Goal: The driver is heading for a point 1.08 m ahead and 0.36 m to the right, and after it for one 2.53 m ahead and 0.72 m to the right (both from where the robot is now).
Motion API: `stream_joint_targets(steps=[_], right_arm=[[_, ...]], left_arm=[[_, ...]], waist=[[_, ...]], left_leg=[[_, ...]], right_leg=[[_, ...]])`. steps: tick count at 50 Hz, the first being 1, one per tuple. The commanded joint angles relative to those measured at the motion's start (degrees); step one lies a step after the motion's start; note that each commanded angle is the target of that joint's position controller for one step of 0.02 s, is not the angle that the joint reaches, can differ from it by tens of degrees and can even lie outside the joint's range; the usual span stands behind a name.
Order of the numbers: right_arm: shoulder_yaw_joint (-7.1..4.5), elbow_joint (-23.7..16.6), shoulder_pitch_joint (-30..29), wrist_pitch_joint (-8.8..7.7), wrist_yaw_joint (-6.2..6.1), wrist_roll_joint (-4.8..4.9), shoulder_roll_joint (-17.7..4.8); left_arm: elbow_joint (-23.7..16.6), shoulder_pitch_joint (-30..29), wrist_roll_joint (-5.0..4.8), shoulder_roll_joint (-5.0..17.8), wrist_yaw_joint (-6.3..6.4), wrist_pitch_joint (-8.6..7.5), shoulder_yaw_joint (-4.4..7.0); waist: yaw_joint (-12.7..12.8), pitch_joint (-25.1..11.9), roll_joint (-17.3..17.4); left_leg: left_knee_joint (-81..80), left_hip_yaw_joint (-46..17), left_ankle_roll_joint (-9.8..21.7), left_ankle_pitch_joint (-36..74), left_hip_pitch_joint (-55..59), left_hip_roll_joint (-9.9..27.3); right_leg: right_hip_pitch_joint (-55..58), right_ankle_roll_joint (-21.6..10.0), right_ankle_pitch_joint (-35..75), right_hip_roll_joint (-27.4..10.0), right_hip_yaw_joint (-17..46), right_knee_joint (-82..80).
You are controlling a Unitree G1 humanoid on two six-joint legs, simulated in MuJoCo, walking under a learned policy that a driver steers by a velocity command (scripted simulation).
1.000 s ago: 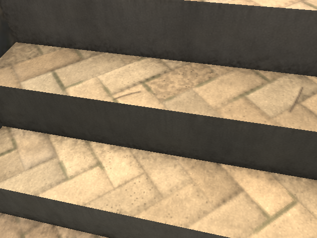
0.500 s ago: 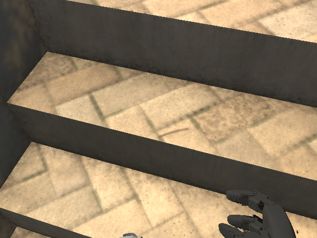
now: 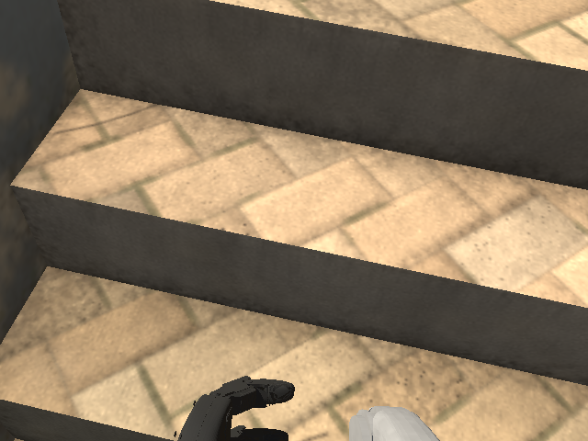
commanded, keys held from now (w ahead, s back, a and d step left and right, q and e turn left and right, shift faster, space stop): w+e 0.68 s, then e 0.32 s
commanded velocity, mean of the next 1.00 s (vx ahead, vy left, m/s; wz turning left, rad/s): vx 0.43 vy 0.00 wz -0.50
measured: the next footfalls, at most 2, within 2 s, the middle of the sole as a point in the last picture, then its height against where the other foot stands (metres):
right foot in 0.06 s outside the picture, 0.21 m higher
left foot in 0.44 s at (171, 387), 0.21 m higher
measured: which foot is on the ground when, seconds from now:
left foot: down 0.00-0.14, up 0.16-0.42, down 0.44-1.00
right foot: up 0.00-0.04, down 0.06-0.52, up 0.54-0.94, down 0.96-1.00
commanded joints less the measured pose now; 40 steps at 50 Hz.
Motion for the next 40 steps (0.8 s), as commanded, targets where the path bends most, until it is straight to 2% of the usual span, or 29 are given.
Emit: stream_joint_targets(steps=[1, 4, 5, 6, 7, 8, 9, 10, 12, 14, 15, 17, 19, 20, 21, 22, 23, 24, 25, 26, 27, 28, 29, 30, 31, 32, 33, 36, 40], right_arm=[[-0.66, 2.3, 3.4, 0.25, 6.48, 0.77, -17.1], [-1.20, 3.4, 7.6, 1.45, 4.69, -1.22, -19.6], [-0.92, 1.4, 5.5, 2.19, 5.20, -3.65, -19.7], [-1.73, -1.3, -0.6, 2.94, 5.49, -2.82, -20.9], [-4.60, -13.1, -12.0, -2.38, -3.56, 7.98, -18.3], [-3.24, -17.4, -21.1, -3.91, -5.48, 6.13, -14.9], [-1.05, -21.8, -27.2, -3.53, -4.98, 1.79, -6.5], [1.34, -14.8, -24.2, 3.70, -0.13, 0.01, -3.7], [-0.19, -20.5, -23.0, 3.57, 0.82, -0.19, -7.2], [1.59, -24.4, -27.8, 2.45, -0.05, -0.97, -7.6], [0.79, -26.1, -30.1, 2.88, -1.54, 0.68, -9.1], [2.20, -30.0, -41.5, 3.46, -2.72, 2.32, -8.3], [3.09, -36.8, -57.5, 2.75, -3.81, 0.74, -9.9], [3.77, -40.3, -65.1, 2.74, -4.03, 0.32, -9.2], [5.51, -43.7, -71.1, 3.67, -3.60, 0.81, -5.3], [7.22, -44.3, -73.4, 5.02, -2.51, 3.77, 1.2], [3.65, -37.8, -59.0, 2.54, -2.06, 6.36, -4.9], [1.42, -31.2, -42.9, 2.50, -2.70, 7.68, -11.4], [-0.68, -27.2, -28.4, 2.97, -2.60, 5.46, -14.7], [-2.47, -23.1, -16.7, 3.61, -3.72, 2.76, -17.6], [-3.79, -19.8, -11.4, 4.04, -3.20, 0.62, -21.8], [-4.24, -18.4, -14.4, 3.03, -4.34, 1.96, -21.5], [-3.84, -17.0, -25.4, 2.37, -6.81, 5.16, -13.1], [-2.24, -14.0, -29.6, 1.97, -8.23, 3.60, -8.2], [0.09, -13.8, -31.5, 0.16, -4.93, 3.19, -2.9], [-0.09, -13.4, -33.6, -1.20, -4.69, 4.30, -0.1], [-0.96, -13.4, -30.3, -2.23, -4.33, 3.47, -1.1], [-2.42, -13.0, -30.6, -1.85, -1.74, -0.51, -4.3], [1.80, -6.8, -21.1, -1.13, 0.17, -3.88, -1.6]], left_arm=[[-6.1, -5.3, 1.96, 9.9, -3.82, 4.59, 3.08], [-2.2, -0.9, 1.36, 8.1, -2.85, 4.01, 2.39], [2.2, 6.8, 0.60, 9.4, -1.75, 4.32, 2.84], [7.6, 18.1, 0.31, 12.4, -0.82, 4.08, 4.41], [15.3, 26.3, 0.76, 17.1, 3.11, 0.07, 6.95], [18.1, 22.4, 0.61, 17.4, 5.48, -0.99, 8.32], [17.9, 16.6, 1.44, 14.0, 6.48, -2.34, 7.57], [21.1, 35.5, 8.41, 4.8, 1.47, -1.82, 3.58], [23.0, 31.4, 2.98, 9.9, -1.79, -8.06, 5.98], [24.4, 24.9, 3.83, 6.1, -2.93, -10.50, 4.57], [19.9, 12.5, 2.90, 8.3, -3.68, -11.76, 5.64], [21.8, 19.9, 2.74, 12.1, -2.01, -12.66, 6.81], [27.1, 39.3, 3.37, 12.0, -1.30, -12.50, 6.53], [28.1, 45.9, 3.03, 13.2, -0.38, -12.87, 7.18], [24.9, 37.4, 0.61, 16.0, -1.06, -12.20, 8.91], [28.6, 43.9, 1.82, 18.7, -3.26, -11.49, 9.63], [24.0, 37.7, 0.10, 19.6, -5.15, -13.91, 9.37], [23.7, 35.8, 0.71, 21.9, -6.64, -14.89, 10.41], [20.5, 32.2, 1.19, 22.9, -6.72, -15.49, 10.86], [21.2, 32.2, 3.60, 14.9, -6.67, -14.69, 8.78], [25.7, 36.1, 3.54, 8.7, -6.83, -13.22, 7.81], [27.3, 32.2, 1.01, 11.4, -6.13, -11.73, 8.66], [7.6, 14.8, 1.79, 11.4, 0.89, -13.11, 11.19], [6.1, 14.7, 0.36, 6.8, 3.42, -12.23, 10.04], [15.7, 21.1, -0.80, 7.4, -1.54, -9.20, 8.24], [14.5, 22.0, 0.00, 6.2, -3.78, -8.29, 8.05], [12.2, 20.3, 0.68, 4.6, -4.22, -7.60, 7.21], [9.6, 13.8, -2.62, 4.7, -3.52, -7.88, 6.42], [6.1, 9.1, -3.55, 6.2, -1.76, -6.73, 4.62]], waist=[[11.8, -13.0, 10.8], [10.5, -16.3, 14.1], [12.0, -19.3, 11.2], [15.7, -18.7, 7.2], [12.2, -20.9, -0.5], [12.2, -14.8, -17.1], [9.0, -5.2, -11.2], [19.1, 7.6, -8.0], [7.5, 5.7, -3.3], [-1.3, 4.4, 1.9], [-5.7, 4.0, 1.4], [-0.7, 5.0, -7.8], [5.8, 1.2, 7.1], [8.9, -3.8, 1.7], [6.6, -2.1, -3.9], [7.1, -4.2, -14.3], [1.4, -6.0, -13.5], [-3.0, -15.1, -8.3], [-8.0, -21.4, -2.5], [-10.1, -25.9, 8.6], [-8.4, -21.5, 18.4], [-8.5, -11.1, 11.3], [-1.5, -5.7, 6.3], [3.6, 2.5, 1.4], [3.7, -0.9, -3.1], [6.4, 1.8, -3.1], [7.5, 0.6, -2.3], [7.0, 3.9, 0.5], [9.2, 4.1, -3.4]], left_leg=[[9.9, -3.3, 20.5, 127.1, 13.1, 22.2], [21.0, -4.3, 13.7, 143.3, 26.8, 21.6], [25.9, -6.2, 11.0, 147.2, 13.9, 20.1], [32.2, -10.1, 7.7, 140.5, 1.3, 18.1], [44.2, 2.8, 2.9, 89.3, -4.0, 9.3], [66.8, -1.2, 0.5, 29.5, -25.4, -0.9], [96.1, -12.1, -1.7, 11.0, -37.0, -4.7], [118.6, -34.0, 8.3, 15.0, -65.6, -12.8], [122.6, -33.2, 5.6, -4.3, -83.3, -13.9], [120.0, -19.9, 6.7, -6.2, -82.6, -5.1], [110.2, -13.1, 5.6, -6.7, -66.5, -0.2], [127.2, -14.6, 3.6, -21.8, -65.1, 0.2], [104.5, -11.5, 3.8, -15.1, -75.8, 2.4], [94.6, -8.5, 2.7, -20.4, -75.4, 1.6], [67.7, -1.3, 0.5, -33.4, -52.6, 1.7], [67.7, -1.4, -3.7, -22.4, -29.2, -0.3], [75.8, 3.9, -3.8, -16.3, -21.6, -6.0], [71.0, -7.1, 2.5, -3.4, -13.0, -3.3], [59.5, -15.4, 4.8, 0.8, 0.6, -0.3], [42.0, -32.4, 9.5, -0.6, 12.3, 8.0], [25.8, -58.3, 18.2, -11.9, 1.7, 22.3], [22.5, -56.9, 13.4, -32.8, -13.4, 23.6], [28.1, -43.8, 6.1, -42.8, -16.5, 20.0], [27.7, -30.2, -0.7, -37.9, -23.8, 17.8], [25.0, -25.8, 1.2, -23.3, -16.9, 19.2], [24.0, -19.2, 0.3, -18.9, -18.2, 16.7], [20.3, -13.3, 0.5, -6.2, -16.4, 15.9], [8.4, -2.0, 3.6, -1.0, -16.8, 14.8], [5.1, -0.2, 3.1, 0.0, -5.6, 16.9]], right_leg=[[10.0, 1.0, -8.5, 6.2, -2.2, -18.7], [15.9, 2.2, -11.0, 10.4, -1.8, -35.0], [30.0, -0.6, -7.0, 9.7, 5.0, -35.1], [42.7, -1.5, -7.7, 9.2, 13.2, -43.6], [53.3, -1.5, -27.0, 8.3, 19.3, -47.5], [53.8, -7.6, -27.8, 1.7, 40.4, -60.6], [47.8, -11.4, -20.8, -2.1, 50.3, -70.8], [53.8, -7.7, -10.5, -3.1, 53.9, -72.1], [68.7, -7.3, 24.2, -6.0, 46.7, -68.0], [59.9, -3.5, 19.7, -4.8, 32.5, -71.5], [41.2, -0.7, 12.3, -2.6, 25.4, -79.5], [31.2, -1.4, 5.4, -2.6, 34.4, -83.0], [48.7, 2.6, 18.4, -1.1, 36.8, -76.5], [55.0, 1.6, 29.8, -0.5, 35.9, -76.2], [40.3, -1.5, 34.1, -1.9, 33.8, -91.0], [26.5, -7.6, 55.0, -9.4, 43.2, -100.3], [33.8, -6.5, 89.1, -10.9, 36.4, -91.7], [37.7, -1.4, 118.8, -10.3, 30.6, -77.6], [33.9, -0.2, 113.0, -8.6, 32.1, -64.9], [25.7, -0.4, 83.9, -3.3, 32.1, -51.1], [21.7, 3.6, 30.4, 2.9, 27.4, -18.8], [19.4, 3.6, 28.7, -0.8, 25.6, 7.0], [17.4, 5.7, 20.4, 2.0, 19.4, 10.8], [11.7, 4.9, 15.5, 2.3, 20.2, 13.6], [9.7, -0.5, 16.3, -0.3, 28.1, 10.2], [8.9, -1.0, 12.2, -2.1, 27.0, 6.1], [8.2, -1.6, 13.2, -3.2, 22.7, 6.1], [4.3, -3.9, 4.5, -3.4, 15.4, 15.3], [-18.0, -9.8, 5.4, -3.4, 20.5, 25.8]])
